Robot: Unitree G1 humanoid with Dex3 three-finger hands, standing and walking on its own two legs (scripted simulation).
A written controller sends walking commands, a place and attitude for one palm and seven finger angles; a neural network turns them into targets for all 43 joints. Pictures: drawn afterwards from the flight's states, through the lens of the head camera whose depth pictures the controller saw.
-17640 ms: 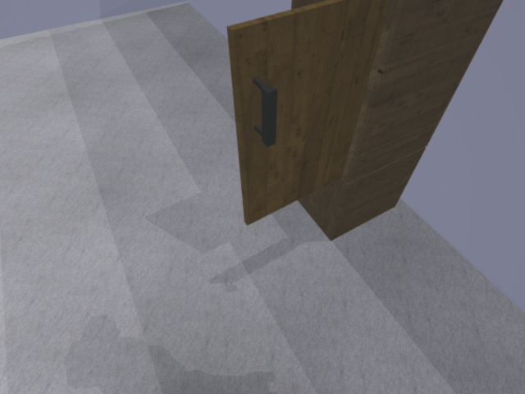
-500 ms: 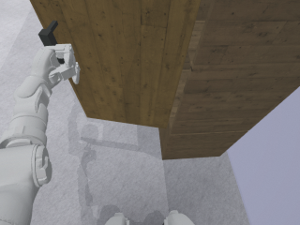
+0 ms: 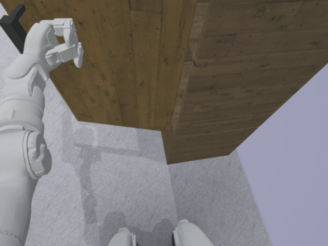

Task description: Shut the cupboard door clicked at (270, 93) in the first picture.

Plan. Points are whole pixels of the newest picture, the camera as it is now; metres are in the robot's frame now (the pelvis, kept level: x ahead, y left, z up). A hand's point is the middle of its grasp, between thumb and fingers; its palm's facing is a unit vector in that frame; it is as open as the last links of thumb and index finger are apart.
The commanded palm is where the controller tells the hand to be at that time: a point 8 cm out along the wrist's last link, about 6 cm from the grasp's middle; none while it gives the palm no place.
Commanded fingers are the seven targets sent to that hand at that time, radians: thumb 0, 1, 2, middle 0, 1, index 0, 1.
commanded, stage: push the door shut along its arc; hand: left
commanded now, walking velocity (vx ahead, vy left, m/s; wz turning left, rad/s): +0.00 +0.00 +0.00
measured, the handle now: (30, 41) +0.57 +0.23 +0.13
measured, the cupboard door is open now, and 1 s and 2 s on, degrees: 74 64 64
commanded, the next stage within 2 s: pull the fist back off the door in 0.40 s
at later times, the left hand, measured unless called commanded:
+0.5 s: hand (83, 40) +0.55 +0.11 +0.14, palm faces -0.37 -0.93 +0.01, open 3.4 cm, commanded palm +0.57 +0.14 +0.13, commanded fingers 0.00 0.90 0.90 -1.30 -1.50 -1.30 -1.50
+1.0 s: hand (89, 39) +0.56 +0.10 +0.14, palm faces +0.10 -1.00 +0.01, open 3.1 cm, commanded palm +0.51 +0.15 +0.13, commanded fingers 0.00 0.90 0.90 -1.30 -1.50 -1.30 -1.50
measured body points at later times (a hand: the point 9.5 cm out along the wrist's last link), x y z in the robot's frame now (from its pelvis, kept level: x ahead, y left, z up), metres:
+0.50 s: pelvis +0.00 -0.01 -0.01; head +0.14 +0.01 +0.42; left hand +0.57 +0.17 +0.15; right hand -0.02 -0.29 -0.11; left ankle +0.00 +0.11 -0.69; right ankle +0.01 -0.14 -0.69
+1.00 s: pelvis +0.02 -0.01 +0.01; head +0.11 -0.02 +0.45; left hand +0.54 +0.15 +0.14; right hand -0.03 -0.25 -0.11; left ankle +0.00 +0.11 -0.69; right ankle +0.01 -0.14 -0.69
